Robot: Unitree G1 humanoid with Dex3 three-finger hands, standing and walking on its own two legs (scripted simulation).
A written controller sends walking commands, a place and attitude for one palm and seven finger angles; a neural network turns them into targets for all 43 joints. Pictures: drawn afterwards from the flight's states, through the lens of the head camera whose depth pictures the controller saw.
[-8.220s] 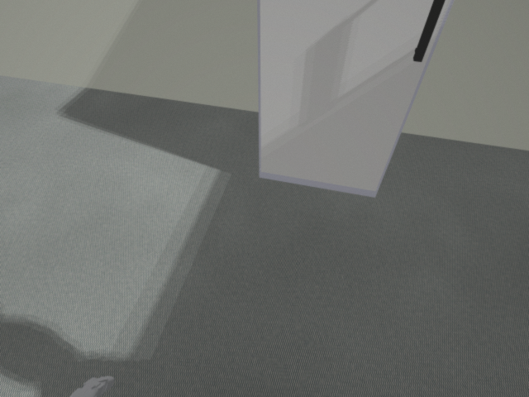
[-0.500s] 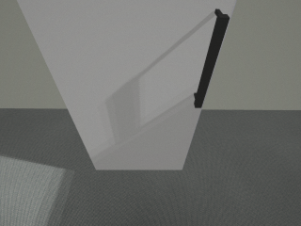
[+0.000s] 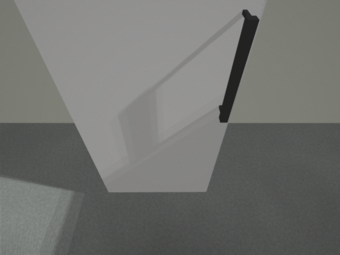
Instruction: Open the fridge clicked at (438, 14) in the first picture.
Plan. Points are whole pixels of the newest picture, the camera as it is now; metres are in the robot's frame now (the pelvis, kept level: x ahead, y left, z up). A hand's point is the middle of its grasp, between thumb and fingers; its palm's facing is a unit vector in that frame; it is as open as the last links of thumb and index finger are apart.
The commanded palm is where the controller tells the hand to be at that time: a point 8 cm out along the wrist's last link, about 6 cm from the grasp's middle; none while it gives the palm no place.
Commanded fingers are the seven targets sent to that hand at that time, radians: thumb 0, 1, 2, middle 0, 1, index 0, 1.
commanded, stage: shuffle to correct the standing spot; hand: right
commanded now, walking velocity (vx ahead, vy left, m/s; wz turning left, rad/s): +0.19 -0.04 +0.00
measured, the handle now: (232, 74) +0.56 -0.14 +0.15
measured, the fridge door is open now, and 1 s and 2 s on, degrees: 0 0 0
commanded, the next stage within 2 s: come to a stop and stand still in 0.32 s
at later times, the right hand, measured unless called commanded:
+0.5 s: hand out of the picture +0.02 -0.18 -0.20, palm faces -0.02 +0.99 -0.14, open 7.4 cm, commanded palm none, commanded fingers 0.00 -0.90 -0.90 0.20 0.30 0.20 0.30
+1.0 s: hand out of the picture +0.12 -0.20 -0.19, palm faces +0.04 +0.98 -0.21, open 7.3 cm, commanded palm none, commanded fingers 0.00 -0.90 -0.90 0.20 0.30 0.20 0.30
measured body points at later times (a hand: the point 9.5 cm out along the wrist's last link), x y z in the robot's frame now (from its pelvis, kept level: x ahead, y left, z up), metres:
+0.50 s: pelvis +0.07 -0.02 -0.02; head +0.08 -0.03 +0.43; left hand +0.00 +0.19 -0.17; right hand +0.02 -0.23 -0.19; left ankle +0.03 +0.10 -0.73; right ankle -0.01 -0.12 -0.75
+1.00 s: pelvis +0.07 -0.02 -0.01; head +0.09 -0.02 +0.44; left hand +0.10 +0.21 -0.17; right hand +0.12 -0.25 -0.17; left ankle +0.09 +0.09 -0.75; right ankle +0.00 -0.12 -0.75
